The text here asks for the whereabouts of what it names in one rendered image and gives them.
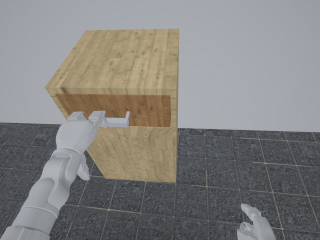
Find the robot right hand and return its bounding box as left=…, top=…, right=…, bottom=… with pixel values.
left=237, top=203, right=276, bottom=240

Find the robot left hand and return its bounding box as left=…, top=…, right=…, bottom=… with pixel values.
left=55, top=110, right=108, bottom=181

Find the drawer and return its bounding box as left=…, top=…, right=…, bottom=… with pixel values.
left=55, top=93, right=171, bottom=128

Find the handle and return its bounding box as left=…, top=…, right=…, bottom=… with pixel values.
left=98, top=111, right=130, bottom=128

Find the cabinet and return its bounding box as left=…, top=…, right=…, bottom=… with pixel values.
left=45, top=28, right=179, bottom=183

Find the robot left forearm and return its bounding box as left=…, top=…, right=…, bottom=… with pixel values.
left=0, top=148, right=82, bottom=240

